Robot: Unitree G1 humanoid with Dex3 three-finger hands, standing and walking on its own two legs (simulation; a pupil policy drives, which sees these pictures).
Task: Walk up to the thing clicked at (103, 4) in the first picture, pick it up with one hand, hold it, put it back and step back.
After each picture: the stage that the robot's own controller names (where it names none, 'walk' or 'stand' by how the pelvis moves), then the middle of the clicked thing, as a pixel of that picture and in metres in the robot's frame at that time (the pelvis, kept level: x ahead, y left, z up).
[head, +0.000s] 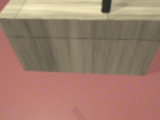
stand; out of the picture +1.06 -0.13 +0.00
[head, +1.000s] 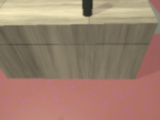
rise first; out of the picture +0.96 +0.06 +0.02
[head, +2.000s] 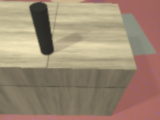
walk; (43, 31) +0.58 +0.23 +0.02
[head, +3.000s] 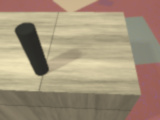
stand; (34, 52) +0.47 +0.25 +0.02
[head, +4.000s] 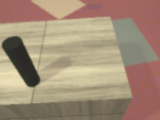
stand; (24, 64) +0.44 +0.27 +0.00
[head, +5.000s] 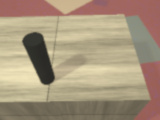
stand; (41, 62) +0.43 +0.20 +0.00
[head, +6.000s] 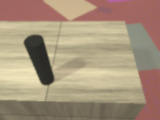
stand; (41, 63) +0.45 +0.21 -0.01
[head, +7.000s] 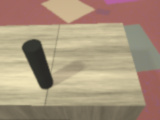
stand; (40, 67) +0.43 +0.22 -0.01
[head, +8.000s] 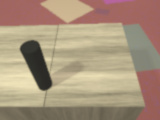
stand; (38, 68) +0.43 +0.22 -0.01
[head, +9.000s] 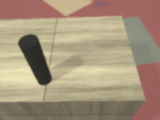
rise first; (37, 63) +0.44 +0.22 -0.01
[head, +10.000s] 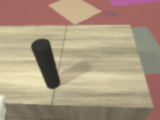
rise first; (47, 66) +0.43 +0.21 +0.00
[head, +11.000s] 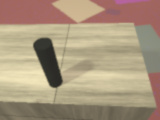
go down; (50, 65) +0.43 +0.21 +0.00
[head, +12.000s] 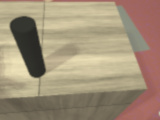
go down; (31, 52) +0.44 +0.19 +0.04
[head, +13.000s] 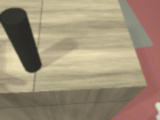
close in; (25, 45) +0.45 +0.19 +0.06
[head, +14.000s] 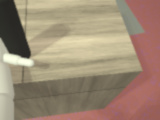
close; (11, 31) +0.47 +0.20 +0.10
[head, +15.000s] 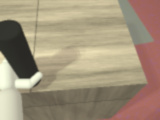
lift; (21, 60) +0.38 +0.19 +0.07
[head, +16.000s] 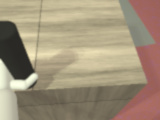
lift; (17, 61) +0.38 +0.21 +0.08
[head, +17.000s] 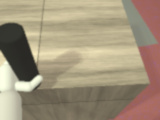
lift; (22, 62) +0.37 +0.20 +0.08
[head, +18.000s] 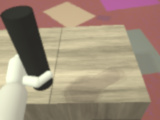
lift; (32, 54) +0.33 +0.17 +0.20
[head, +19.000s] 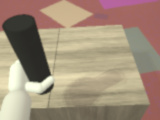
hold; (34, 61) +0.32 +0.16 +0.18
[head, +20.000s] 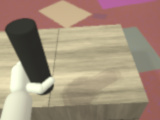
crouch; (34, 62) +0.33 +0.17 +0.17
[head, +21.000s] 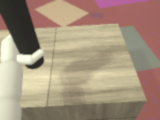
crouch; (24, 34) +0.40 +0.20 +0.21
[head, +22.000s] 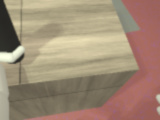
lower; (2, 32) +0.47 +0.21 +0.09
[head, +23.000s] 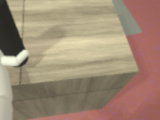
lower; (7, 36) +0.46 +0.20 +0.09
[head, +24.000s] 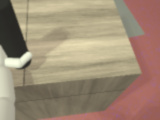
lower; (11, 38) +0.45 +0.20 +0.09
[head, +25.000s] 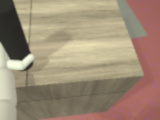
lower; (13, 40) +0.44 +0.20 +0.08
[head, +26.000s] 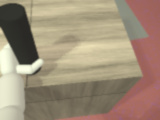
loosen; (23, 45) +0.43 +0.17 +0.08
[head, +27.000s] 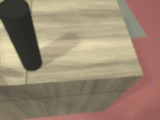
rise; (25, 42) +0.43 +0.17 +0.08
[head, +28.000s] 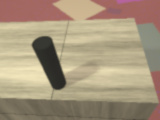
sink last; (51, 66) +0.41 +0.18 +0.04
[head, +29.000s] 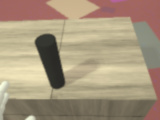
stand; (52, 64) +0.41 +0.17 +0.04
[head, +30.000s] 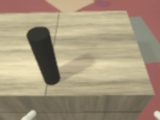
stand; (46, 59) +0.41 +0.17 +0.06
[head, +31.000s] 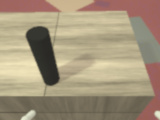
stand; (45, 60) +0.41 +0.17 +0.06
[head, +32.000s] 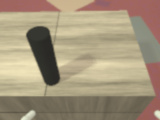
stand; (46, 60) +0.41 +0.17 +0.06
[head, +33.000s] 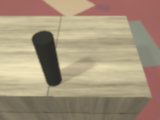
stand; (49, 62) +0.42 +0.17 +0.03
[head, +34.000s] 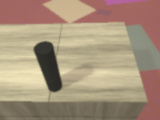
walk; (50, 69) +0.42 +0.18 -0.01
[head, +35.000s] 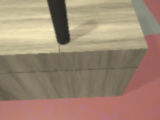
walk; (60, 20) +0.61 +0.15 +0.01
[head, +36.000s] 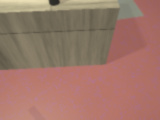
walk; out of the picture +0.95 +0.22 +0.02
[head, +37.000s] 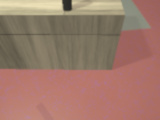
stand; out of the picture +1.05 +0.18 +0.00
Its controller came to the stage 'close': yes
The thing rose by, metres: 0.21
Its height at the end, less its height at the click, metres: +0.00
